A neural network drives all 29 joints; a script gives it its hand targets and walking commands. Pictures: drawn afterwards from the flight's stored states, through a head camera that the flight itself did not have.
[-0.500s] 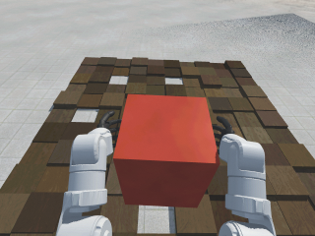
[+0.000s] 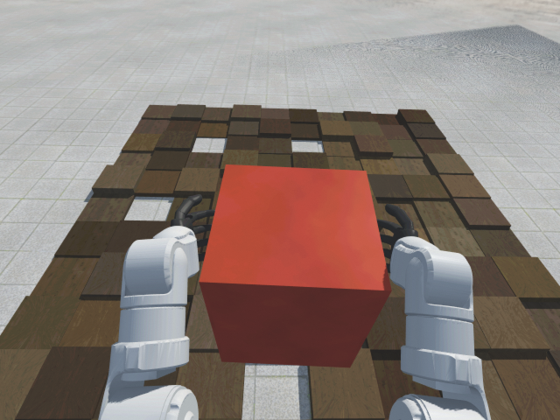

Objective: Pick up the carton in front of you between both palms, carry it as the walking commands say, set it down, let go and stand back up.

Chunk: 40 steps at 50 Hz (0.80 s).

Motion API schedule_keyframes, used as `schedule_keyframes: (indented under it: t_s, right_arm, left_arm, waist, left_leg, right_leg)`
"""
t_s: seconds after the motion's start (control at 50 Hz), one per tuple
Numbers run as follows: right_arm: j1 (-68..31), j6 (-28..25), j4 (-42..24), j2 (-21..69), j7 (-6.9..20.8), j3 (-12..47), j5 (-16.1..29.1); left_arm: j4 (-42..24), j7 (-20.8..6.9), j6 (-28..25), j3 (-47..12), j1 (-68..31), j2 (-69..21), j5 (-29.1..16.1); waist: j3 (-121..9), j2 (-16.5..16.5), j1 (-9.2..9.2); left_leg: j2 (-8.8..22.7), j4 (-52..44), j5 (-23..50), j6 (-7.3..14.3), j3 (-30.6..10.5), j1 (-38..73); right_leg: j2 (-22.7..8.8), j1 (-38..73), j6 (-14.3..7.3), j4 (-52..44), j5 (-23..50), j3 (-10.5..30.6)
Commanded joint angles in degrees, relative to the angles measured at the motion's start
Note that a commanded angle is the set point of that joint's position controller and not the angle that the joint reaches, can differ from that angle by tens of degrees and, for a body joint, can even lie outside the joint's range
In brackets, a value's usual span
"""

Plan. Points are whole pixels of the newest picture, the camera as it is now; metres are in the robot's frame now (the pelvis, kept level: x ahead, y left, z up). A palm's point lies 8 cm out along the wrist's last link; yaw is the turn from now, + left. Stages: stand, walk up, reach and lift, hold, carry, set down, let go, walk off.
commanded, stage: carry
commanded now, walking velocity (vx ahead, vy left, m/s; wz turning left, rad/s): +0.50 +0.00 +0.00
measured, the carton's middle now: (290, 270) +0.34 +0.00 +0.06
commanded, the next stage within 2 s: none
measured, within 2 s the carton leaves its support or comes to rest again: neither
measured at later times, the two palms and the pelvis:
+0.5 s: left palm (218, 162) +0.53 +0.13 +0.13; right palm (382, 176) +0.51 -0.17 +0.13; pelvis +0.16 +0.00 -0.01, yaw +1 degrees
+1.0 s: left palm (228, 107) +0.82 +0.16 +0.10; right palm (344, 113) +0.84 -0.14 +0.09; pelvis +0.49 -0.01 -0.02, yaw +0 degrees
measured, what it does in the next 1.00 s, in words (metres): walks ahead: right foot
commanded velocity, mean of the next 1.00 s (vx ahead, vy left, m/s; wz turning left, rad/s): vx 0.50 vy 0.00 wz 0.00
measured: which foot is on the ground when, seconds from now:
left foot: down 0.00-0.60, up 0.62-1.00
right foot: down 0.00-0.32, up 0.34-0.56, down 0.58-1.00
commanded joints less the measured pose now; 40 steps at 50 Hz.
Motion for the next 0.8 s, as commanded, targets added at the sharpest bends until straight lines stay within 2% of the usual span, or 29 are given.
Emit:
schedule_keyframes:
  t_s: [0.0,0.06,0.12,0.18,0.22,0.24,0.26,0.28,0.3,0.32,0.34,0.36,0.38,0.42,0.46,0.48,0.5,0.52,0.54,0.56,0.58,0.6,0.62,0.66,0.68,0.7,0.72,0.76,0.78]
  right_arm:
    - [-43.9,-0.7,-8.4,48.1,4.8,35.2,18.0]
    - [-43.6,0.5,-8.8,44.7,3.4,34.4,18.8]
    - [-42.3,2.1,-7.4,42.2,2.5,32.5,18.5]
    - [-43.2,3.6,-6.1,41.0,2.1,30.2,17.7]
    - [-44.2,4.2,-4.8,41.2,2.3,29.0,17.3]
    - [-43.9,4.3,-3.9,41.8,2.5,28.4,17.0]
    - [-42.7,4.3,-2.7,42.8,2.7,27.9,16.6]
    - [-41.9,4.0,-1.8,43.7,2.7,27.5,16.0]
    - [-43.1,3.5,-2.6,43.7,2.8,27.1,15.1]
    - [-43.7,3.1,-2.6,44.7,2.9,27.4,14.6]
    - [-45.9,2.8,-5.1,46.9,3.3,29.1,15.6]
    - [-49.4,2.4,-8.5,49.2,3.8,31.9,17.7]
    - [-52.4,1.9,-11.8,50.8,4.2,34.3,19.9]
    - [-55.2,1.1,-16.6,51.2,4.7,36.9,23.5]
    - [-53.0,0.9,-18.4,49.9,5.0,38.3,25.1]
    - [-51.2,1.1,-18.4,49.1,5.0,38.5,25.4]
    - [-48.6,1.2,-18.2,48.0,5.0,38.3,25.4]
    - [-46.9,1.4,-18.5,47.0,5.0,38.1,25.2]
    - [-45.7,1.6,-18.5,46.3,5.0,38.1,24.7]
    - [-45.8,1.9,-18.3,45.2,5.0,38.0,23.8]
    - [-45.9,2.4,-17.3,44.4,4.9,37.3,22.5]
    - [-43.1,3.3,-16.1,44.3,4.8,35.6,21.1]
    - [-42.0,3.8,-15.9,42.2,4.5,33.9,19.0]
    - [-42.1,4.0,-14.9,43.5,4.1,32.1,15.9]
    - [-41.6,3.6,-13.5,44.5,4.1,31.4,14.3]
    - [-39.7,3.2,-11.8,45.5,4.3,31.1,12.6]
    - [-38.5,2.6,-10.7,46.3,4.4,31.0,11.2]
    - [-37.2,1.3,-8.8,48.0,4.7,31.9,9.4]
    - [-37.2,0.6,-8.5,48.7,4.8,32.3,9.0]
  left_arm:
    - [-5.8,-4.3,-0.5,-35.2,-42.2,-47.6,-16.5]
    - [-5.9,-3.1,1.0,-33.7,-41.5,-43.9,-16.7]
    - [-3.9,-2.0,2.5,-31.5,-39.9,-40.4,-15.8]
    - [-2.2,-1.4,3.7,-29.9,-40.2,-39.2,-15.3]
    - [-2.1,-1.5,4.2,-30.1,-42.3,-40.6,-15.9]
    - [-2.3,-1.6,4.3,-30.5,-43.5,-41.9,-16.4]
    - [-2.7,-1.9,4.3,-31.2,-45.0,-43.5,-17.1]
    - [-3.3,-2.2,4.2,-31.8,-45.9,-45.1,-17.6]
    - [-4.4,-2.7,3.9,-32.8,-47.1,-47.2,-18.6]
    - [-5.4,-3.3,3.5,-33.9,-49.9,-49.2,-19.4]
    - [-6.0,-3.4,2.8,-34.2,-51.6,-49.9,-19.4]
    - [-6.2,-3.4,2.3,-33.0,-50.1,-50.2,-18.6]
    - [-6.3,-3.1,1.9,-31.9,-48.3,-49.7,-17.2]
    - [-7.2,-2.4,1.5,-31.0,-45.1,-48.0,-15.2]
    - [-8.6,-1.5,1.3,-30.7,-42.6,-45.1,-13.3]
    - [-9.1,-1.0,1.4,-30.5,-41.0,-43.6,-12.4]
    - [-9.7,-0.7,1.5,-30.5,-39.4,-41.8,-11.6]
    - [-10.1,-0.6,1.7,-30.5,-37.6,-40.6,-11.0]
    - [-10.9,-0.8,1.8,-30.8,-37.2,-40.0,-11.0]
    - [-11.6,-1.2,2.0,-31.4,-36.9,-39.7,-11.6]
    - [-12.1,-1.8,2.4,-32.1,-37.5,-40.5,-12.9]
    - [-11.1,-1.9,2.7,-33.0,-38.4,-39.3,-13.3]
    - [-11.3,-2.6,3.2,-35.2,-37.8,-42.4,-15.8]
    - [-15.1,-4.7,3.3,-38.4,-42.9,-47.2,-20.7]
    - [-15.1,-5.7,3.1,-39.6,-45.9,-49.9,-22.4]
    - [-14.4,-6.6,2.7,-41.0,-46.8,-51.9,-23.8]
    - [-13.9,-7.5,2.1,-41.9,-47.5,-53.5,-24.9]
    - [-12.2,-8.7,0.8,-43.1,-47.5,-55.4,-25.8]
    - [-11.4,-9.1,0.1,-43.2,-47.0,-55.8,-25.8]
  waist:
    - [-10.3,0.4,-0.92]
    - [-12.3,1.4,-0.34]
    - [-13.6,-2.8,1.07]
    - [-10.5,-7.8,3.13]
    - [-9.7,-7.0,3.92]
    - [-10.7,-6.0,3.43]
    - [-13.1,-4.0,1.41]
    - [-17.6,0.8,-1.52]
    - [-18.7,10.3,-5.34]
    - [-15.6,21.5,-6.43]
    - [-12.5,9.6,-6.97]
    - [-12.6,1.6,-7.08]
    - [-12.1,-1.1,-6.68]
    - [-11.0,3.0,-5.23]
    - [-11.0,6.5,-4.25]
    - [-12.3,7.7,-3.51]
    - [-15.4,8.6,-2.42]
    - [-19.9,9.2,1.22]
    - [-23.4,7.8,5.65]
    - [-23.6,4.9,9.20]
    - [-19.2,-1.2,9.52]
    - [-28.0,-15.9,5.34]
    - [-29.4,-11.6,6.33]
    - [-23.0,-1.0,5.32]
    - [-21.1,0.1,5.17]
    - [-20.4,0.9,4.68]
    - [-20.1,-0.1,4.60]
    - [-18.2,-2.4,4.34]
    - [-17.9,-3.8,4.87]
  left_leg:
    - [9.2,-6.2,-17.2,3.5,-12.5,2.2]
    - [9.9,-3.5,-13.6,4.7,-13.6,2.2]
    - [6.7,6.0,-6.1,3.3,-7.9,-2.3]
    - [1.5,10.0,-10.6,0.0,0.0,-17.0]
    - [0.5,9.8,-13.1,-0.3,0.4,-21.2]
    - [0.2,7.9,-12.5,0.0,0.2,-18.5]
    - [0.3,3.5,-8.8,0.7,-0.6,-9.1]
    - [1.6,0.3,1.0,2.3,-4.7,9.0]
    - [8.4,-2.6,19.0,6.1,-16.9,28.1]
    - [18.2,-3.9,37.1,12.5,-30.3,39.9]
    - [19.1,-2.0,40.5,13.5,-30.7,41.3]
    - [19.1,-2.1,37.5,12.8,-29.2,41.5]
    - [18.4,-3.3,33.3,11.0,-26.3,39.5]
    - [13.7,-7.4,30.5,7.6,-18.9,33.1]
    - [9.9,-8.7,33.5,5.2,-12.2,25.2]
    - [7.9,-7.4,40.4,3.3,-7.5,21.8]
    - [7.8,-5.0,49.8,2.6,-5.5,20.1]
    - [8.3,2.3,57.4,1.3,-2.4,16.4]
    - [7.6,13.2,56.0,-0.4,0.7,11.8]
    - [5.5,24.9,45.3,-1.2,0.8,5.8]
    - [0.0,36.0,7.6,-1.0,-0.4,-3.9]
    - [-3.8,51.3,-13.8,-2.3,-6.4,-22.1]
    - [-0.6,56.0,-12.1,-0.7,-8.1,-26.0]
    - [1.7,48.2,-10.2,-1.0,-7.5,-26.6]
    - [2.7,43.0,-8.8,-1.1,-6.9,-25.8]
    - [3.2,39.4,-7.9,-1.4,-6.7,-23.4]
    - [3.0,36.3,-7.7,-1.8,-6.0,-23.0]
    - [2.8,27.9,-7.7,-2.3,-4.1,-23.4]
    - [2.6,26.0,-3.7,-2.3,-3.0,-24.3]
  right_leg:
    - [-7.9,-3.0,-3.2,-5.9,-16.0,10.4]
    - [-7.9,-1.7,-3.9,-2.3,-10.8,10.2]
    - [-10.5,4.5,-5.6,-0.5,0.8,13.6]
    - [-15.8,16.8,-9.7,-1.0,15.3,20.8]
    - [-17.3,21.3,-10.7,1.4,24.2,22.8]
    - [-16.9,21.0,-10.0,4.4,29.9,21.2]
    - [-14.9,16.3,-7.8,10.7,38.5,16.1]
    - [-9.4,4.5,-3.0,20.3,44.8,6.7]
    - [-4.0,-17.5,1.4,33.0,32.3,-0.9]
    - [1.1,-39.0,4.2,41.9,-10.6,-3.3]
    - [-2.1,-44.6,3.0,43.3,-15.6,0.9]
    - [-2.8,-46.2,2.6,41.9,-14.7,1.9]
    - [-3.5,-45.2,1.9,38.4,-13.1,1.7]
    - [-3.1,-37.5,1.5,24.7,-5.9,-0.2]
    - [-1.1,-24.4,1.5,9.9,4.2,-2.6]
    - [0.9,-15.0,1.2,2.2,9.8,-4.5]
    - [4.1,-5.7,0.8,-0.4,14.4,-8.6]
    - [5.0,6.6,-0.1,1.2,21.5,-10.3]
    - [3.7,17.6,-0.9,-1.4,25.2,-9.6]
    - [0.5,24.8,-1.0,-4.4,29.3,-6.6]
    - [-6.0,27.5,-1.3,-6.4,31.2,2.4]
    - [-21.0,44.2,-13.9,-1.8,35.4,28.7]
    - [-21.5,41.6,-15.6,-4.4,21.3,32.1]
    - [-18.3,30.5,-11.7,-6.4,19.7,26.2]
    - [-17.5,26.8,-10.3,-6.9,20.8,24.1]
    - [-17.1,22.8,-9.5,-8.1,18.2,23.0]
    - [-17.1,21.5,-9.2,-8.7,17.8,22.7]
    - [-17.3,19.8,-9.5,-10.0,21.4,20.2]
    - [-16.8,20.4,-9.1,-9.1,26.3,18.4]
